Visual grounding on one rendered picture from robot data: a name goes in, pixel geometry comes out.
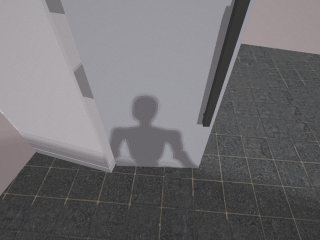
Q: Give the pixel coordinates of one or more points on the handle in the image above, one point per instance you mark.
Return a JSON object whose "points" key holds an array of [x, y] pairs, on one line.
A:
{"points": [[232, 34]]}

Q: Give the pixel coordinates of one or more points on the fridge door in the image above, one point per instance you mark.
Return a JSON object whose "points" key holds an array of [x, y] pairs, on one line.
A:
{"points": [[150, 65]]}

